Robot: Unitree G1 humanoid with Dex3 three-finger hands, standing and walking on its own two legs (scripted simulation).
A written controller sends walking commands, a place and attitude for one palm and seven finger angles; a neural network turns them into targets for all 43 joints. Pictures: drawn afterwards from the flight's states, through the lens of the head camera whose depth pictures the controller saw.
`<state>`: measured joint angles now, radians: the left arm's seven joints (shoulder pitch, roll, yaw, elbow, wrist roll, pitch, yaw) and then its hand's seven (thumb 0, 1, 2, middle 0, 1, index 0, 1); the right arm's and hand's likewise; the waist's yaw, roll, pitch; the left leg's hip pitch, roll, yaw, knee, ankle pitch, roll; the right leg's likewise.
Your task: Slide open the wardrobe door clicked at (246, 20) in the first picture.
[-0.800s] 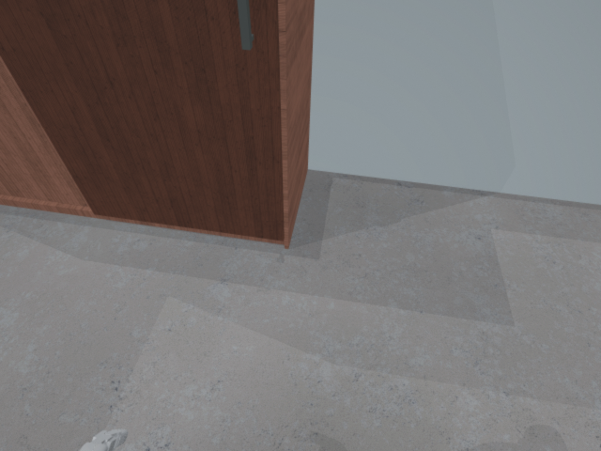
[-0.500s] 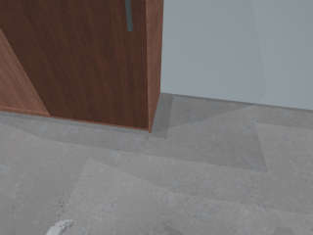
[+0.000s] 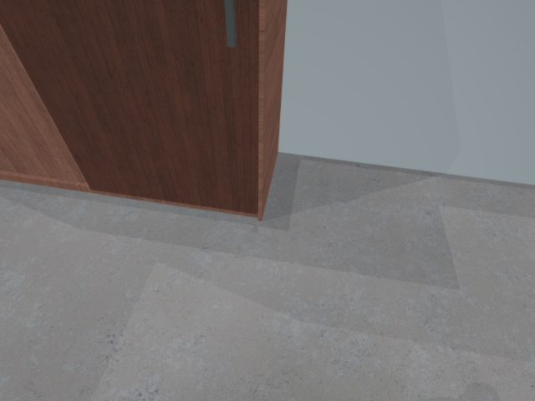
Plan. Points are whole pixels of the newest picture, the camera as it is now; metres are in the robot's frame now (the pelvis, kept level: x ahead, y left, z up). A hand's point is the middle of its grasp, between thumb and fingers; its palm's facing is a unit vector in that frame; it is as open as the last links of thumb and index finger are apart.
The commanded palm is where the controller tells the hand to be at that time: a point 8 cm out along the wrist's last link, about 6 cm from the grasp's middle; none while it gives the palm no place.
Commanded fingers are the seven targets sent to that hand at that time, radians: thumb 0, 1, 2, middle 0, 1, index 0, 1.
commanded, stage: stand and wait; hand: right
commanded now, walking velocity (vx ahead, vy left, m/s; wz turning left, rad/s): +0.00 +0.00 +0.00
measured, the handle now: (231, 12) +1.03 +0.16 +0.17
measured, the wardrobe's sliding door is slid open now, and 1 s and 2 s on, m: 0.00 0.00 0.00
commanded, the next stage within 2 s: look at it before walking up in 0.02 s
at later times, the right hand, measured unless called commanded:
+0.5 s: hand out of the picture +0.08 -0.24 -0.15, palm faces -0.02 +0.94 -0.34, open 7.3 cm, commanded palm none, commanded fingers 0.00 -0.90 -0.90 0.20 0.30 0.20 0.30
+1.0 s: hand out of the picture +0.07 -0.22 -0.17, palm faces -0.08 +0.95 -0.30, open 7.3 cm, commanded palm none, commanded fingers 0.00 -0.90 -0.90 0.20 0.30 0.20 0.30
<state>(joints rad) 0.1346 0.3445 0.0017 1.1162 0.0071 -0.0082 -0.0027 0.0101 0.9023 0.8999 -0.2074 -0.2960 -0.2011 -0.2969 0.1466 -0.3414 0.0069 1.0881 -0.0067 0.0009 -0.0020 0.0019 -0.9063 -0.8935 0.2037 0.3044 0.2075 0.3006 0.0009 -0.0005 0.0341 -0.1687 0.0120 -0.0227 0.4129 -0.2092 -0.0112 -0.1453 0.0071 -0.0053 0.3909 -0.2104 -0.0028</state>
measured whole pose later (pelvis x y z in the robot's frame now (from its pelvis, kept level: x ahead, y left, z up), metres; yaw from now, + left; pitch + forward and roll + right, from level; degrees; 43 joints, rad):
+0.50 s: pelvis +0.00 +0.00 +0.00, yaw +0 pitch -2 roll +0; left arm 0.11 0.34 0.00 1.11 0.01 -0.01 0.00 0.01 0.90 0.90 -0.21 -0.30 -0.20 -0.30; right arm 0.13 -0.34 0.01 1.09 -0.01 0.00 0.00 0.00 -0.91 -0.89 0.20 0.30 0.21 0.30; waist 0.00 0.00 0.03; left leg -0.16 0.00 -0.02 0.39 -0.20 0.00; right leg -0.13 0.00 0.00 0.37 -0.20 0.00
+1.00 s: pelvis +0.00 +0.01 -0.01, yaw +6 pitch -1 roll -1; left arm 0.12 0.27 0.02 1.01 0.01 0.02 0.02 0.01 0.90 0.90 -0.21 -0.30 -0.20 -0.30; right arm 0.20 -0.29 -0.02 1.01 -0.01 0.06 0.00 0.00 -0.91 -0.89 0.20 0.30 0.20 0.30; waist -0.02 0.01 0.05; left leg -0.29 -0.03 -0.11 0.57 -0.26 0.00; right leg -0.21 -0.03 -0.09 0.50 -0.28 0.01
